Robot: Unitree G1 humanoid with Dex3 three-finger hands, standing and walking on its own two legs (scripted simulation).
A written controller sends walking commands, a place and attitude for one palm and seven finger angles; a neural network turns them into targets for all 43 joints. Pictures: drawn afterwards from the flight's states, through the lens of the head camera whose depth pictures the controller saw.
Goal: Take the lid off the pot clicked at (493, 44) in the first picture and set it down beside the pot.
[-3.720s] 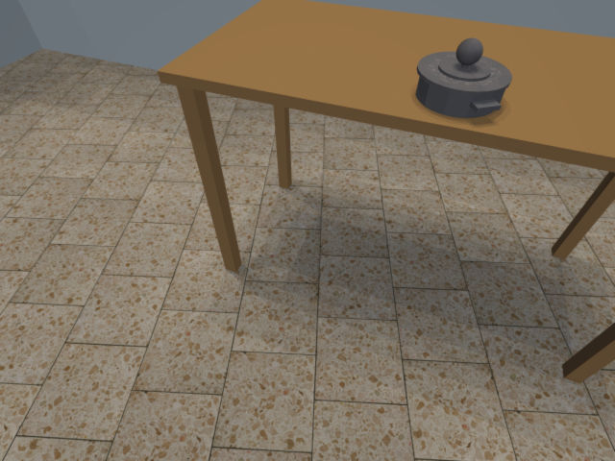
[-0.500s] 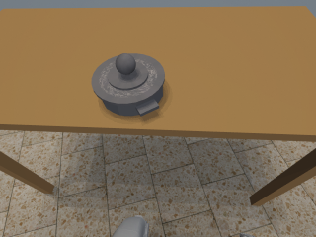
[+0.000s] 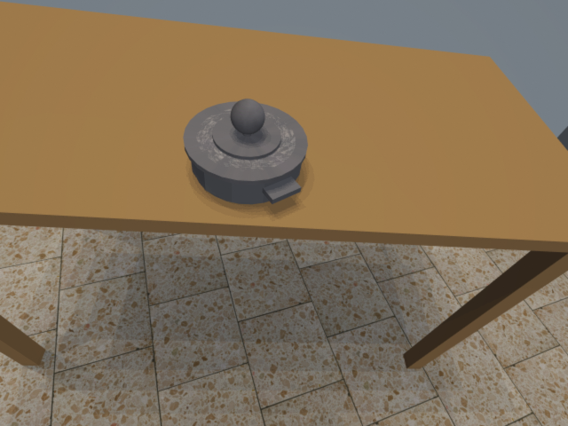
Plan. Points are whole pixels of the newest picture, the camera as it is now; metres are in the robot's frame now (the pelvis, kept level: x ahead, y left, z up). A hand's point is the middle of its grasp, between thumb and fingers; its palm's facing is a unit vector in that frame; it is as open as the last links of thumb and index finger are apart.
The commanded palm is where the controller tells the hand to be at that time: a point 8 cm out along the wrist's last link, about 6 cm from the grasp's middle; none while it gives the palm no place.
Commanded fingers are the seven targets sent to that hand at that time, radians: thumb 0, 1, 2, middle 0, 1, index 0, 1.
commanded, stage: come to a stop and stand still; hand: left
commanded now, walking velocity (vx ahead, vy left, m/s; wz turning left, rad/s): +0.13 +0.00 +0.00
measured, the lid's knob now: (247, 116) +0.50 +0.09 +0.16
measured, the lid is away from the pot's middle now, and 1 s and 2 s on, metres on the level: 0.00 0.00 0.00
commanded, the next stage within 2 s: look again from close up in 0.92 s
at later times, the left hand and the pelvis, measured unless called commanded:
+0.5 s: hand out of the picture -0.06 +0.13 -0.17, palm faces +0.13 -0.97 -0.21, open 7.4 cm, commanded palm none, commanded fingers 0.00 0.90 0.90 -0.20 -0.30 -0.20 -0.30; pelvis -0.01 -0.03 +0.00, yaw +2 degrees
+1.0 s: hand out of the picture +0.02 +0.19 -0.18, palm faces +0.07 -0.97 -0.21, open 7.4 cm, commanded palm none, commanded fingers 0.00 0.90 0.90 -0.20 -0.30 -0.20 -0.30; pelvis +0.01 +0.01 -0.01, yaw +1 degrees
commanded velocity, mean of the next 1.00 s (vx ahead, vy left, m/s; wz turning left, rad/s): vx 0.04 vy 0.05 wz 0.00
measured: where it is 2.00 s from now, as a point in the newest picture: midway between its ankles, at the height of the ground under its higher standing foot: outside the picture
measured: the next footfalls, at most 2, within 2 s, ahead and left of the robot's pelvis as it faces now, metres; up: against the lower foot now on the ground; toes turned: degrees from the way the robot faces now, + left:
right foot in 0.16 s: -0.03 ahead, -0.15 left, +0.00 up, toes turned -1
left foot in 0.58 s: +0.04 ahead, +0.11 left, +0.00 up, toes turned +4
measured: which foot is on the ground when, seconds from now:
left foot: down 0.00-0.16, up 0.18-0.56, down 0.58-1.00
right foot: up 0.00-0.14, down 0.16-0.62, up 0.64-0.82, down 0.84-1.00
